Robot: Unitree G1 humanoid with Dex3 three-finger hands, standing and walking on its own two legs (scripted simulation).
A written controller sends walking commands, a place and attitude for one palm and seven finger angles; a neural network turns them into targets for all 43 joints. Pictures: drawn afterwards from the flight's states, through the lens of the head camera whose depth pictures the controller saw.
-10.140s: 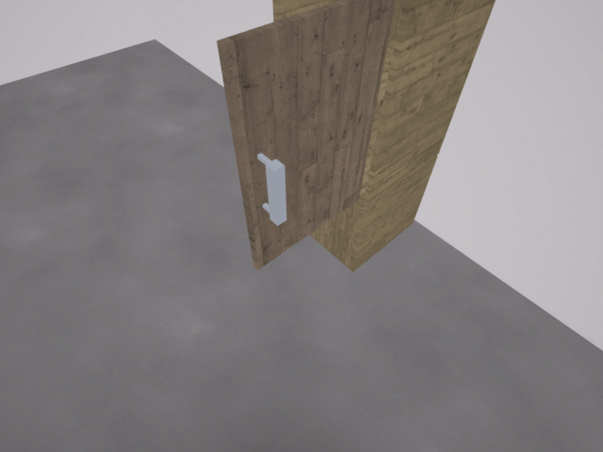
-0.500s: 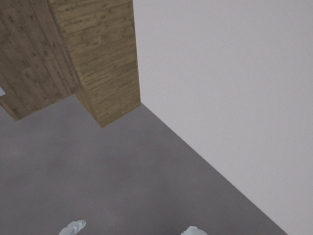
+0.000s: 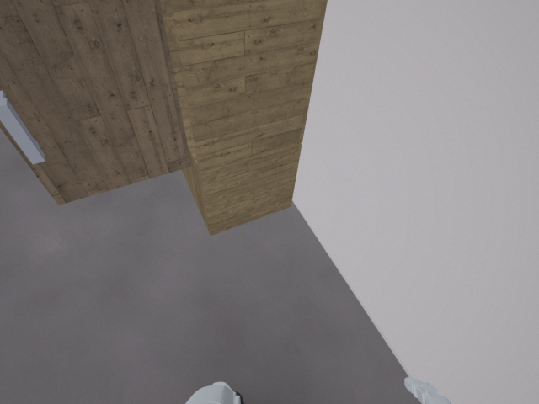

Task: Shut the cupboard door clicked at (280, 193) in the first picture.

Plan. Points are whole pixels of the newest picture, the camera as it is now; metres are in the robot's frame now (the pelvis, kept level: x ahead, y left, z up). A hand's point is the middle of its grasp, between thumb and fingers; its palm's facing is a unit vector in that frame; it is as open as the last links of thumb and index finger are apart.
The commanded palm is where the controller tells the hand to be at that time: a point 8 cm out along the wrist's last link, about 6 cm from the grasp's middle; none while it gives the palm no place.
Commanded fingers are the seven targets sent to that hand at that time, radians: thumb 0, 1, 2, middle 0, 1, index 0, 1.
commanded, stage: turn to face it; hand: left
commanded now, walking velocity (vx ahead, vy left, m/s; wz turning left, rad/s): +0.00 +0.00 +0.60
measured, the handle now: (20, 127) +0.62 +0.61 -0.03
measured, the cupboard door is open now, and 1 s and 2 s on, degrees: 90 90 90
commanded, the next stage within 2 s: take the last steps up to it in 0.78 s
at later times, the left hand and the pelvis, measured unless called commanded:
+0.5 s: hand (170, 353) +0.21 +0.18 -0.13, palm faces +0.23 -0.93 -0.27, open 7.4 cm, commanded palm none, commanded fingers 0.00 0.90 0.90 -0.20 -0.30 -0.20 -0.30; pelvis +0.11 -0.05 +0.01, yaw +15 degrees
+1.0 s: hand out of the picture +0.02 +0.16 -0.16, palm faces +0.52 -0.82 -0.24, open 7.4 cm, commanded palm none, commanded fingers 0.00 0.90 0.90 -0.20 -0.30 -0.20 -0.30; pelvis +0.12 -0.03 +0.01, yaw +28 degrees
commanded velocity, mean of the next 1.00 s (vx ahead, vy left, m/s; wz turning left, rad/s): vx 0.04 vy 0.02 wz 0.42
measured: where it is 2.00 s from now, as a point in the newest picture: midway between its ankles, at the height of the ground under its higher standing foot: (223, 370)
